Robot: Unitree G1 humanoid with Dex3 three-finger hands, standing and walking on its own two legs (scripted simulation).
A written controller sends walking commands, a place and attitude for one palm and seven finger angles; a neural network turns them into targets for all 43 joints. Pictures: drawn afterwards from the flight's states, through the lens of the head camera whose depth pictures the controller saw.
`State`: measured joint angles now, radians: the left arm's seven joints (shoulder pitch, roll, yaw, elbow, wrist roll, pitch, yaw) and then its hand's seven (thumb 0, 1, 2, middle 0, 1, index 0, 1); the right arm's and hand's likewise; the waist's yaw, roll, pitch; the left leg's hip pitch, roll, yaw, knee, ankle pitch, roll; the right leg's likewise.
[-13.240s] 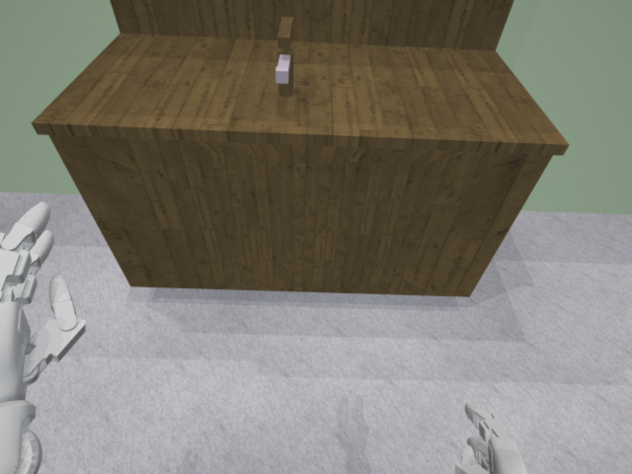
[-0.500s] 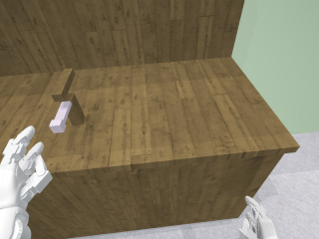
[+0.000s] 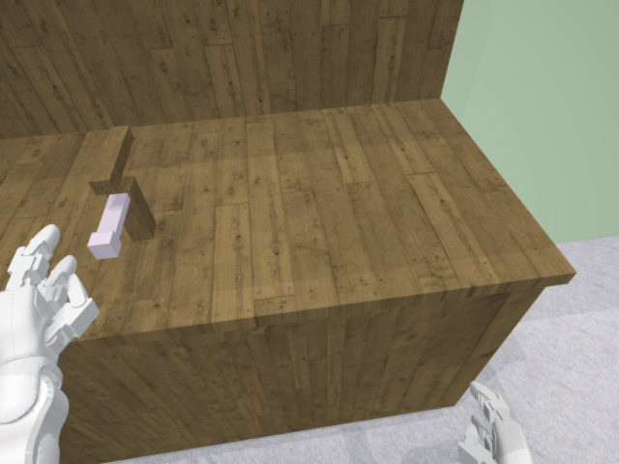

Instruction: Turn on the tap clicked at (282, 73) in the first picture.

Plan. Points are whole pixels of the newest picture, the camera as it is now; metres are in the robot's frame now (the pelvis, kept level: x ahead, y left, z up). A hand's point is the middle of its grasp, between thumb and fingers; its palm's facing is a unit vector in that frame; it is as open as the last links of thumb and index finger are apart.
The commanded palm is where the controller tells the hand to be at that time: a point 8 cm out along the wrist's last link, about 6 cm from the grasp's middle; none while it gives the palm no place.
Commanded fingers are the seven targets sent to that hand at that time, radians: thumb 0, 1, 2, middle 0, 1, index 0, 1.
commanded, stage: reach beside the lever's end, fingers flat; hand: left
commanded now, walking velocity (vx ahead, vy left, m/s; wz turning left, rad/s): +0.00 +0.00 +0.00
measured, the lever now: (105, 244) +0.35 +0.32 +0.10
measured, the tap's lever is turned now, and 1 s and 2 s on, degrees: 0 0 3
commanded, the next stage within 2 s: push the lever round in 1.26 s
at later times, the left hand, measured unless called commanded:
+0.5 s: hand (73, 285) +0.28 +0.32 +0.11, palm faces +0.49 -0.87 -0.10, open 7.7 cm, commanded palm +0.24 +0.36 +0.10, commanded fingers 0.00 0.90 0.90 -0.16 -0.17 -0.16 -0.17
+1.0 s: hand (77, 267) +0.32 +0.35 +0.09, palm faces +0.47 -0.88 -0.10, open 7.8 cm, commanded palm +0.27 +0.38 +0.09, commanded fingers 0.00 0.90 0.90 -0.15 -0.15 -0.15 -0.15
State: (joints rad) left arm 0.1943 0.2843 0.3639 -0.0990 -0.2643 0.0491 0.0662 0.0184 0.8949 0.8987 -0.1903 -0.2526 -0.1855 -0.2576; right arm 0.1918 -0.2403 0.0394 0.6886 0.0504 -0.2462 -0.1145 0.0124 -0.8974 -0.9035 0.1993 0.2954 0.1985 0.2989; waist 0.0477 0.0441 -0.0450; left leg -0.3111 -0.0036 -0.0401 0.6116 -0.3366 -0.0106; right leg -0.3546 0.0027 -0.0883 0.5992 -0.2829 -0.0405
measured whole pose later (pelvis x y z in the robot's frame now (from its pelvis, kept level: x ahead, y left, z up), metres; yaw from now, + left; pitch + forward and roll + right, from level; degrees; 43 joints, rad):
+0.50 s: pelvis +0.00 +0.00 +0.00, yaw +0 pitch +4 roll +0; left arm 0.01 0.36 0.49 0.22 -0.26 -0.05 -0.04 0.02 0.90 0.90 -0.17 -0.19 -0.16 -0.20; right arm 0.20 -0.26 0.02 0.71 0.05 -0.21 -0.12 0.01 -0.90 -0.90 0.20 0.30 0.20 0.30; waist 0.03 0.04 -0.05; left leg -0.34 0.00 -0.04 0.62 -0.34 -0.01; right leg -0.38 0.01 -0.08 0.60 -0.28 -0.04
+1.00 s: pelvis +0.00 +0.01 -0.01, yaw -1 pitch +6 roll -1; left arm -0.16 0.44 0.56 0.51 -0.24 -0.14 -0.10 0.02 0.90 0.90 -0.16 -0.15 -0.15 -0.15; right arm 0.27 -0.27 0.01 0.70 0.05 -0.16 -0.10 0.01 -0.90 -0.90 0.20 0.30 0.20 0.30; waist -0.01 0.03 -0.06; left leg -0.43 0.01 -0.02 0.67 -0.35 0.00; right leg -0.47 0.01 -0.07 0.63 -0.28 -0.03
